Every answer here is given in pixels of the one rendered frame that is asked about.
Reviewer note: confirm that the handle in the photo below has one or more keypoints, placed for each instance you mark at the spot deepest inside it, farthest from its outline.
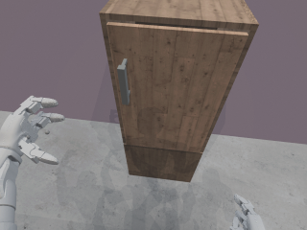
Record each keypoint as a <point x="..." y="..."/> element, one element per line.
<point x="123" y="82"/>

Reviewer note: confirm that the cupboard door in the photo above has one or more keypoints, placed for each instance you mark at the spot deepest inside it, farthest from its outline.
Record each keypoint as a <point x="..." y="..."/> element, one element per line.
<point x="177" y="78"/>

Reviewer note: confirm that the robot left hand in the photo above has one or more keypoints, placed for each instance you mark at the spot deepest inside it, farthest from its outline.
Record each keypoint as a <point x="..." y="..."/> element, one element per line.
<point x="16" y="127"/>

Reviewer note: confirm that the left robot forearm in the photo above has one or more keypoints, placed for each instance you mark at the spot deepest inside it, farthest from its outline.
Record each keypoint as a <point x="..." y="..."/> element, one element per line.
<point x="9" y="163"/>

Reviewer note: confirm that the robot right hand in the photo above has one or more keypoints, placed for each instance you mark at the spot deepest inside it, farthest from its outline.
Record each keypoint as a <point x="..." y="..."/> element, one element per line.
<point x="249" y="219"/>

